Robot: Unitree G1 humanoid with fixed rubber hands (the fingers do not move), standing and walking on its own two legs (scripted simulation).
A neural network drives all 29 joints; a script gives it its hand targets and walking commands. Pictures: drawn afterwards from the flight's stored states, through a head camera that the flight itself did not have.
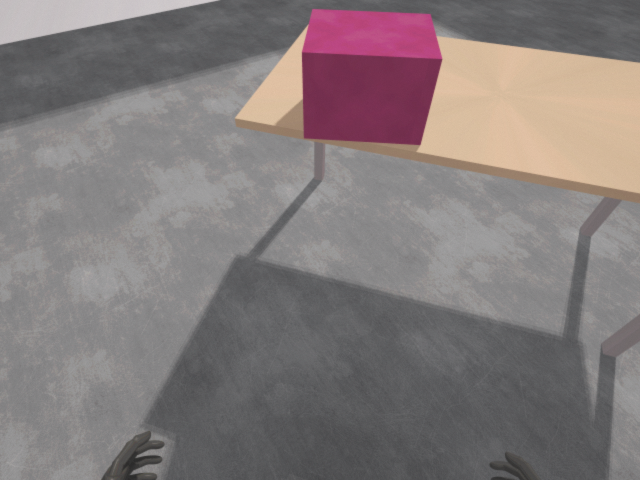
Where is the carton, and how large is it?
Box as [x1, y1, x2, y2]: [302, 9, 441, 144]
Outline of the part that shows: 312,9 302,50 304,137 420,144 441,62 441,55 430,14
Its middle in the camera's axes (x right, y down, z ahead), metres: +0.11 -0.39 +0.92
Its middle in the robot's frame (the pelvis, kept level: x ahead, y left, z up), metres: +0.94 -0.09 +0.02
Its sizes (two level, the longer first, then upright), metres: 0.278 0.228 0.204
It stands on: a table, 0.69 m high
